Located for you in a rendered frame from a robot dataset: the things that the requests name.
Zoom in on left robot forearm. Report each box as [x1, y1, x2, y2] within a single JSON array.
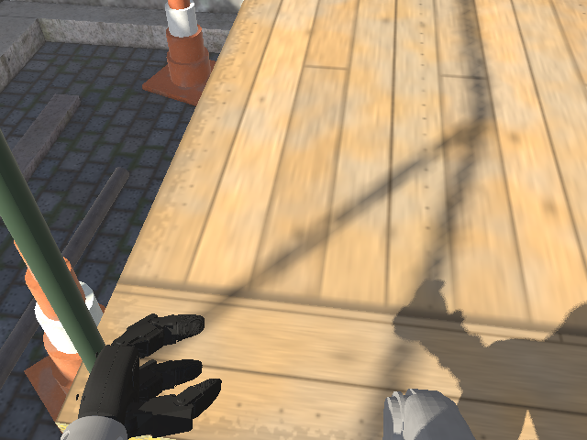
[[61, 415, 128, 440]]

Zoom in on robot left hand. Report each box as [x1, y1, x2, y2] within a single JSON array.
[[76, 313, 222, 439]]

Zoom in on right robot thigh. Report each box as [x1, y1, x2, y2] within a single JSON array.
[[382, 389, 476, 440]]

